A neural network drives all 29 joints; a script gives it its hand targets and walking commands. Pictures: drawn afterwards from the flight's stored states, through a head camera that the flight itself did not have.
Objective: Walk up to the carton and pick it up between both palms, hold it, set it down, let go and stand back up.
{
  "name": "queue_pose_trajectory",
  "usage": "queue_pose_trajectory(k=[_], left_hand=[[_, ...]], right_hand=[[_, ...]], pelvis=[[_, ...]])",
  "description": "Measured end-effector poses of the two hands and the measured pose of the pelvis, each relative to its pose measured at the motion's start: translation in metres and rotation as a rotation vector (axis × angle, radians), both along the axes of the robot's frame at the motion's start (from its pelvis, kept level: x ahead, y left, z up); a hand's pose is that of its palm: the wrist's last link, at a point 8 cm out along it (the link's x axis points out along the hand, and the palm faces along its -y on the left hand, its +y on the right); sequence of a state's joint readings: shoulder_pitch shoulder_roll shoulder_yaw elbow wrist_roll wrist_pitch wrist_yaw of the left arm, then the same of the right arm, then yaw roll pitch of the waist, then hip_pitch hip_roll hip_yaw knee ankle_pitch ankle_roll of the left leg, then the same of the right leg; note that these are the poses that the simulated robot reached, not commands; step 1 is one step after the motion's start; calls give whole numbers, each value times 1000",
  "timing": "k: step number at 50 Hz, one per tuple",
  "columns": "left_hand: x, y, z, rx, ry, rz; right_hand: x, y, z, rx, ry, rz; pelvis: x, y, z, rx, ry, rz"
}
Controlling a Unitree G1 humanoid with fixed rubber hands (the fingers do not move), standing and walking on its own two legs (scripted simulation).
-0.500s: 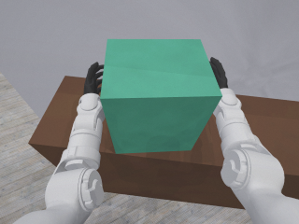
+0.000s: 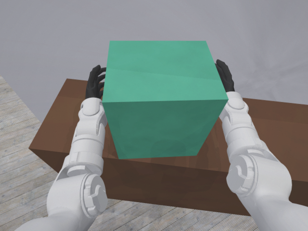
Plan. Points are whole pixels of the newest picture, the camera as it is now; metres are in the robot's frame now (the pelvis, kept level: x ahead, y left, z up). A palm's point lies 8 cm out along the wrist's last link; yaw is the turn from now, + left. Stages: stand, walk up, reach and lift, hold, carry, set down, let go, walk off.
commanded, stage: set down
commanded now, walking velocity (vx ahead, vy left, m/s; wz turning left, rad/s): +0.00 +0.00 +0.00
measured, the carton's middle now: (158, 105) +0.44 +0.03 +0.05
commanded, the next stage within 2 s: none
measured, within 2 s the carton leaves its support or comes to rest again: neither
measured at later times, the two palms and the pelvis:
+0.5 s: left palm (96, 101) +0.42 +0.20 +0.06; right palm (225, 100) +0.46 -0.16 +0.07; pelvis -0.01 -0.01 +0.00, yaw +0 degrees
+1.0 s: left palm (82, 132) +0.33 +0.21 +0.05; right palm (245, 123) +0.39 -0.20 +0.07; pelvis -0.05 -0.01 -0.01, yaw +0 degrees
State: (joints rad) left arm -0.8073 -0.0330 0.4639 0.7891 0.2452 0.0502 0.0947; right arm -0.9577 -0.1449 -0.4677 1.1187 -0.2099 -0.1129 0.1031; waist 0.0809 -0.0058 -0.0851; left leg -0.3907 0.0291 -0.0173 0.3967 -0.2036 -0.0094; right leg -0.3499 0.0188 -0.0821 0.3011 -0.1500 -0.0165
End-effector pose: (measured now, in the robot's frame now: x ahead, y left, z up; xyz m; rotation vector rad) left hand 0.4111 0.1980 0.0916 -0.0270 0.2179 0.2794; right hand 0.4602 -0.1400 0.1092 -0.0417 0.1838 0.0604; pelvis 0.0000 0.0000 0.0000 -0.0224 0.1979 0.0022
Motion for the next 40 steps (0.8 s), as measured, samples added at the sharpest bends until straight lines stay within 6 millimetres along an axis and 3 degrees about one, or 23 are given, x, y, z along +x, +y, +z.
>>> queue_pose_trajectory(k=[8,18,27,33,40], left_hand=[[-5,8,-23,-17,91,54],[8,11,-28,-11,82,42],[6,4,-30,-20,73,21],[-10,2,-39,-19,92,10],[-49,11,-54,-11,92,33]], right_hand=[[1,-1,-4,-7,18,11],[-3,-3,-40,2,121,10],[-1,-23,-34,-30,71,-7],[-7,-40,-22,-49,30,-20],[-29,-49,-24,-39,27,-23]], pelvis=[[1,-1,0,1,4,0],[-3,-4,-2,5,71,-2],[-7,-7,-4,8,106,-3],[-14,-10,-4,10,96,-5],[-28,-13,-4,10,76,-7]])
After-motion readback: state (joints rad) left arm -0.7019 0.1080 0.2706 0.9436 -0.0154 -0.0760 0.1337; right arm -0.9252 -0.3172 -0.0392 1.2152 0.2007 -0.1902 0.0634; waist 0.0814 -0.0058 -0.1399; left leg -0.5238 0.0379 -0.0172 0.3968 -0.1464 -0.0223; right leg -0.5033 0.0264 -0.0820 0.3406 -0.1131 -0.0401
